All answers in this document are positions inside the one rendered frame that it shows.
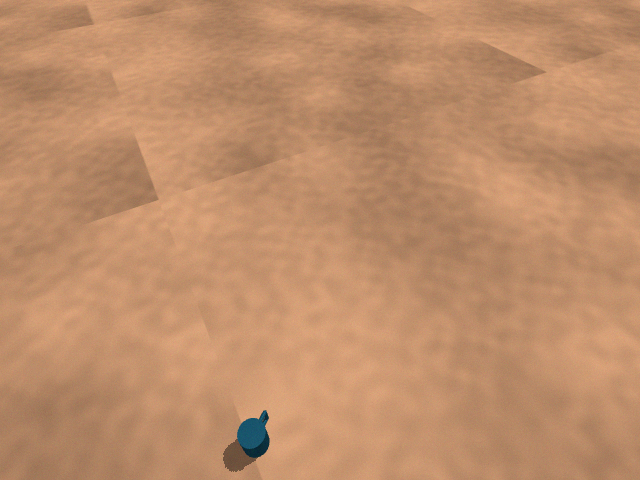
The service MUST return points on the mug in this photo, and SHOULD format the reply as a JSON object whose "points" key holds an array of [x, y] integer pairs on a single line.
{"points": [[253, 437]]}

